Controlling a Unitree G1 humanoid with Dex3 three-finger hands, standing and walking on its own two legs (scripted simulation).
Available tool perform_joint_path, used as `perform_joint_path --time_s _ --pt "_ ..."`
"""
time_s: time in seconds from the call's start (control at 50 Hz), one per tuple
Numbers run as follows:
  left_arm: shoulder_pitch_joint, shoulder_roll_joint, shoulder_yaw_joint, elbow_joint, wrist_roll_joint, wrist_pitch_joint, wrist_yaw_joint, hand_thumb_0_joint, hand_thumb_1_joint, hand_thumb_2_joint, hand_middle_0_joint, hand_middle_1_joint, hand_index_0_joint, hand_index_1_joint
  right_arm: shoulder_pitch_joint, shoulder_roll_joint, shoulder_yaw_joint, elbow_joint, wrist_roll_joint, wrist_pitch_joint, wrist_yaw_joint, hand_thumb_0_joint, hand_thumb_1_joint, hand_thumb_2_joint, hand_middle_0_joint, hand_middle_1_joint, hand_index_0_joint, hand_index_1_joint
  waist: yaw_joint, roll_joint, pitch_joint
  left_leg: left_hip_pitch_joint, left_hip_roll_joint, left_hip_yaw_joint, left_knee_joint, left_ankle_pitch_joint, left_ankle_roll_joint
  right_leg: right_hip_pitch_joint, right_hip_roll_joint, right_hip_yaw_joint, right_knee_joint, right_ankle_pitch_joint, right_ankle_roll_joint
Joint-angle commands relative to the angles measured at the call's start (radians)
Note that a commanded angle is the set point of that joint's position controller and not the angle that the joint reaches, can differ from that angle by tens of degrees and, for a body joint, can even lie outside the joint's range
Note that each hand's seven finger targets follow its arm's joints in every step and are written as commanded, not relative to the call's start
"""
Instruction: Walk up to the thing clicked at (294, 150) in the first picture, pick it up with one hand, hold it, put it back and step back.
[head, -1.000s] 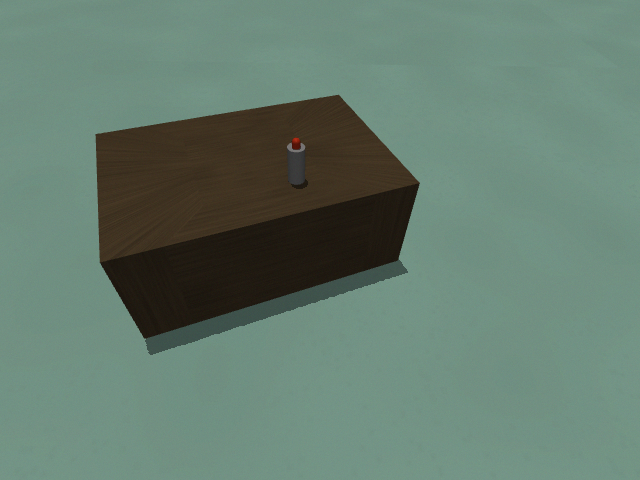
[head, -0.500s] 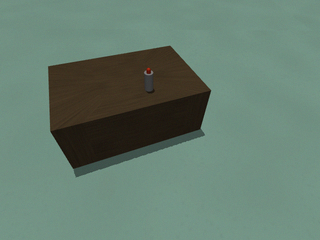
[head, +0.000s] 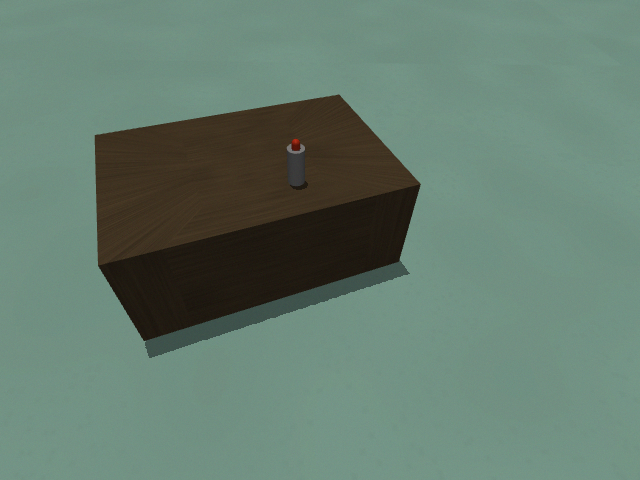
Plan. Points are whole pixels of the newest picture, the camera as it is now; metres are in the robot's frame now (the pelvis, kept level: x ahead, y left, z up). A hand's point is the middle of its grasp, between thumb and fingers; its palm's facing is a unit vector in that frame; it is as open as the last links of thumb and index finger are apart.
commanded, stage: stand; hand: right
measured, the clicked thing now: (296, 161) +1.12 +0.09 -0.28
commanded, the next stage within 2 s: walk up in 0.12 s
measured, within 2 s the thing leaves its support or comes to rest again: neither
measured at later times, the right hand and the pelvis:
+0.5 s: hand out of the picture +0.18 -0.21 -0.14, palm faces -0.16 +0.87 -0.46, open 7.3 cm; pelvis +0.07 +0.08 -0.03, yaw +9 degrees
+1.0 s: hand (423, 362) +0.36 -0.18 -0.16, palm faces -0.27 +0.87 -0.40, open 7.3 cm; pelvis +0.29 +0.09 -0.03, yaw +16 degrees
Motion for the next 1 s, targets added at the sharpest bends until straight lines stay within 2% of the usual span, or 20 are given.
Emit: perform_joint_path --time_s 0.0,0.08,0.1,0.14,0.16,0.2,0.28,0.42,0.44,0.46,0.48,0.5,0.56,0.6,0.72,0.82,0.92,0.94,0.96,0.98 --pt "-0.039 0.212 0.038 -0.060 -0.005 -0.022 0.020 0.000 0.900 0.900 -0.200 -0.300 -0.200 -0.300 -0.039 -0.211 -0.044 -0.057 -0.002 -0.020 -0.014 0.000 -0.900 -0.900 0.200 0.300 0.200 0.300 -0.004 0.006 -0.069 0.005 0.108 -0.080 -0.041 0.180 0.036 0.005 -0.134 0.096 -0.044 0.192 -0.018" --pt "-0.043 0.209 0.037 -0.061 -0.005 -0.023 0.020 0.000 0.900 0.900 -0.200 -0.300 -0.200 -0.300 -0.038 -0.212 -0.043 -0.057 -0.004 -0.019 -0.013 0.000 -0.900 -0.900 0.200 0.300 0.200 0.300 -0.003 0.007 -0.060 -0.003 0.108 -0.080 -0.044 0.160 0.039 0.002 -0.137 0.099 -0.051 0.175 -0.019" --pt "0.013 0.310 0.114 -0.123 0.010 -0.040 -0.005 0.000 0.900 0.900 -0.200 -0.300 -0.200 -0.300 0.026 -0.280 -0.101 -0.114 -0.016 -0.023 0.012 0.000 -0.900 -0.900 0.200 0.300 0.200 0.300 0.024 -0.007 -0.133 -0.128 0.048 -0.118 0.042 -0.278 0.108 0.128 -0.075 0.036 0.045 -0.304 -0.043" --pt "0.104 0.328 0.139 -0.103 0.025 -0.042 -0.014 0.000 0.900 0.900 -0.200 -0.300 -0.200 -0.300 -0.074 -0.258 -0.102 -0.166 -0.030 -0.014 0.030 0.000 -0.900 -0.900 0.200 0.300 0.200 0.300 0.092 -0.063 0.024 -0.492 -0.001 -0.039 0.197 -0.379 0.077 0.197 -0.194 0.205 -0.063 -0.571 -0.114" --pt "0.145 0.369 0.160 -0.120 0.033 -0.045 -0.013 0.000 0.900 0.900 -0.200 -0.300 -0.200 -0.300 -0.124 -0.236 -0.101 -0.206 -0.036 -0.012 0.036 0.000 -0.900 -0.900 0.200 0.300 0.200 0.300 0.128 -0.197 0.038 -0.582 -0.017 0.020 0.458 -0.307 0.067 0.179 -0.368 0.384 -0.213 -0.650 -0.193" --pt "0.070 0.343 0.160 -0.188 0.034 -0.056 -0.017 0.000 0.900 0.900 -0.200 -0.300 -0.200 -0.300 -0.077 -0.256 -0.120 -0.222 -0.043 -0.017 0.043 0.000 -0.900 -0.900 0.200 0.300 0.200 0.300 0.097 -0.106 0.105 -0.610 0.078 -0.041 0.564 -0.256 0.038 0.077 -0.465 0.428 -0.240 -0.547 -0.265" --pt "0.029 0.323 0.157 -0.241 0.036 -0.070 -0.028 0.000 0.900 0.900 -0.200 -0.300 -0.200 -0.300 0.031 -0.244 -0.136 -0.229 -0.030 -0.031 0.073 0.000 -0.900 -0.900 0.200 0.300 0.200 0.300 0.045 -0.108 0.071 -0.492 0.117 -0.042 0.460 -0.216 0.022 0.068 -0.349 0.182 -0.197 -0.358 -0.215" --pt "0.032 0.269 0.134 -0.302 0.035 -0.045 -0.050 0.000 0.900 0.900 -0.200 -0.300 -0.200 -0.300 0.322 -0.275 -0.183 -0.177 -0.030 -0.047 0.061 0.000 -0.900 -0.900 0.200 0.300 0.200 0.300 -0.093 0.050 -0.061 0.156 -0.014 0.124 0.269 -0.032 0.034 -0.338 -0.182 -0.120 0.296 -0.243 -0.116" --pt "0.095 0.202 0.113 -0.301 0.033 -0.037 -0.052 0.000 0.900 0.900 -0.200 -0.300 -0.200 -0.300 0.425 -0.333 -0.204 -0.161 -0.035 -0.052 0.046 0.000 -0.900 -0.900 0.200 0.300 0.200 0.300 -0.140 0.235 -0.093 0.288 0.041 -0.021 0.205 -0.210 0.085 -0.482 -0.126 -0.148 0.589 -0.273 -0.087" --pt "0.110 0.137 0.094 -0.328 0.028 -0.033 -0.053 0.000 0.900 0.900 -0.200 -0.300 -0.200 -0.300 0.468 -0.416 -0.210 -0.183 -0.048 -0.058 0.031 0.000 -0.900 -0.900 0.200 0.300 0.200 0.300 -0.143 0.449 -0.060 0.227 0.261 -0.487 -0.009 -0.587 0.161 -0.658 -0.014 -0.119 0.864 -0.460 -0.054" --pt "0.098 0.258 0.120 -0.330 0.014 -0.027 -0.047 0.000 0.900 0.900 -0.200 -0.300 -0.200 -0.300 0.353 -0.452 -0.208 -0.243 -0.020 -0.064 0.037 0.000 -0.900 -0.900 0.200 0.300 0.200 0.300 -0.106 0.272 -0.055 0.075 0.374 -0.809 -0.205 -0.754 0.265 -0.594 -0.034 0.016 0.903 -0.430 -0.057" --pt "0.066 0.313 0.124 -0.324 0.021 -0.026 -0.044 0.000 0.900 0.900 -0.200 -0.300 -0.200 -0.300 0.282 -0.466 -0.209 -0.265 -0.004 -0.062 0.034 0.000 -0.900 -0.900 0.200 0.300 0.200 0.300 -0.080 0.190 0.030 -0.054 0.411 -0.832 -0.233 -0.764 0.287 -0.570 -0.088 0.067 0.910 -0.386 -0.056" --pt "0.191 0.303 0.130 -0.244 -0.005 -0.018 -0.053 0.000 0.900 0.900 -0.200 -0.300 -0.200 -0.300 0.194 -0.353 -0.162 -0.301 -0.001 -0.090 0.020 0.000 -0.900 -0.900 0.200 0.300 0.200 0.300 0.015 0.097 0.063 -0.110 0.234 -0.398 -0.120 -0.410 0.175 -0.501 -0.160 0.084 0.825 -0.146 -0.041" --pt "0.212 0.291 0.134 -0.231 0.000 -0.007 -0.058 0.000 0.900 0.900 -0.200 -0.300 -0.200 -0.300 0.231 -0.336 -0.156 -0.295 0.006 -0.103 0.020 0.000 -0.900 -0.900 0.200 0.300 0.200 0.300 0.016 0.114 0.058 -0.184 0.198 -0.317 -0.138 -0.310 0.163 -0.417 -0.149 0.048 0.769 -0.077 -0.022" --pt "0.087 0.267 0.139 -0.310 0.013 -0.003 -0.080 0.000 0.900 0.900 -0.200 -0.300 -0.200 -0.300 0.301 -0.332 -0.154 -0.319 -0.002 -0.122 0.011 0.000 -0.900 -0.900 0.200 0.300 0.200 0.300 -0.025 0.102 0.102 -0.117 0.198 -0.244 -0.156 -0.161 0.199 -0.495 -0.152 0.033 0.552 0.009 0.022" --pt "-0.035 0.210 0.130 -0.379 0.013 -0.012 -0.087 0.000 0.900 0.900 -0.200 -0.300 -0.200 -0.300 0.376 -0.328 -0.153 -0.326 0.004 -0.123 0.000 0.000 -0.900 -0.900 0.200 0.300 0.200 0.300 -0.062 0.098 0.063 0.034 0.206 -0.197 -0.050 0.238 0.173 -0.509 -0.129 0.014 0.389 0.042 -0.010" --pt "-0.007 0.204 0.138 -0.390 0.009 -0.027 -0.085 0.000 0.900 0.900 -0.200 -0.300 -0.200 -0.300 0.356 -0.324 -0.144 -0.367 -0.006 -0.109 -0.019 0.000 -0.900 -0.900 0.200 0.300 0.200 0.300 -0.031 0.111 -0.017 0.024 0.184 -0.117 0.136 0.526 0.162 -0.289 -0.062 -0.041 0.269 -0.018 -0.046" --pt "0.090 0.213 0.150 -0.373 0.007 -0.028 -0.079 0.000 0.900 0.900 -0.200 -0.300 -0.200 -0.300 0.322 -0.333 -0.146 -0.381 -0.003 -0.107 -0.024 0.000 -0.900 -0.900 0.200 0.300 0.200 0.300 0.031 0.100 -0.067 0.010 0.178 -0.110 0.245 0.582 0.151 -0.168 -0.050 -0.040 0.220 -0.006 -0.063" --pt "0.180 0.254 0.170 -0.343 0.010 -0.036 -0.072 0.000 0.900 0.900 -0.200 -0.300 -0.200 -0.300 0.338 -0.291 -0.130 -0.390 0.002 -0.103 -0.026 0.000 -0.900 -0.900 0.200 0.300 0.200 0.300 0.069 0.005 -0.121 -0.082 0.128 -0.076 0.419 0.523 0.126 0.008 -0.034 -0.036 0.189 0.015 -0.082" --pt "0.289 0.310 0.194 -0.327 0.020 -0.044 -0.063 0.000 0.900 0.900 -0.200 -0.300 -0.200 -0.300 0.372 -0.237 -0.109 -0.399 0.005 -0.102 -0.024 0.000 -0.900 -0.900 0.200 0.300 0.200 0.300 0.114 -0.145 -0.187 -0.240 0.065 -0.040 0.671 0.281 0.100 0.174 -0.159 0.120 0.138 -0.075 -0.115"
